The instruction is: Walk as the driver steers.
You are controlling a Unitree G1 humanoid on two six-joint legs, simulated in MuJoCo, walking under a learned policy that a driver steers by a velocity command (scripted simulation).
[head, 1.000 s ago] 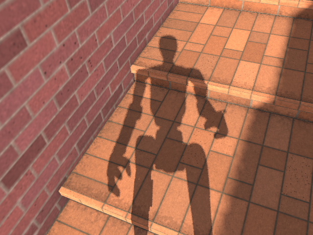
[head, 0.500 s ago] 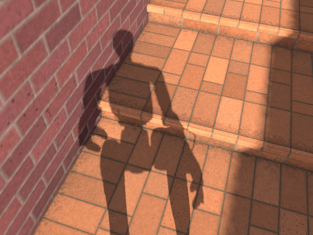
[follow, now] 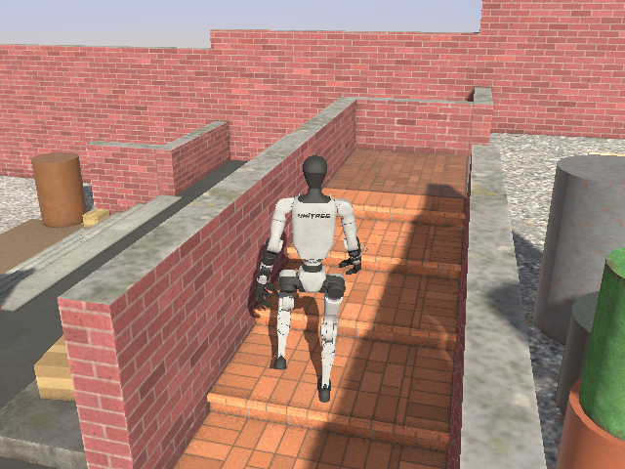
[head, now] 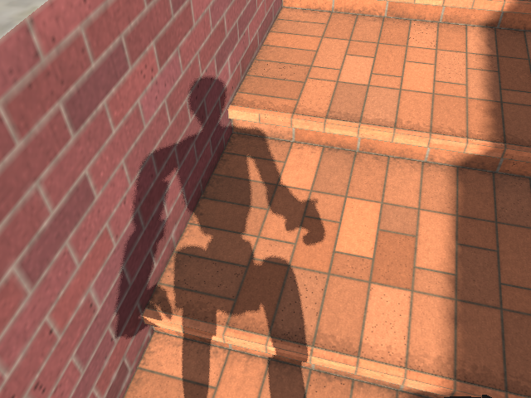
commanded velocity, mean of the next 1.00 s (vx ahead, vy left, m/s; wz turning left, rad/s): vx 0.49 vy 0.00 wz -0.55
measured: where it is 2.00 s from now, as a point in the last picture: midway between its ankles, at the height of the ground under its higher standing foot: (379, 312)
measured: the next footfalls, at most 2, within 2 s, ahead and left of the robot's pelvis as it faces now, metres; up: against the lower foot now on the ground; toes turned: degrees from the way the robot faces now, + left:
left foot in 0.26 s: +0.33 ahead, +0.13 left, +0.00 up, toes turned -11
right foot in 0.76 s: +0.48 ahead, -0.20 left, +0.00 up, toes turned -29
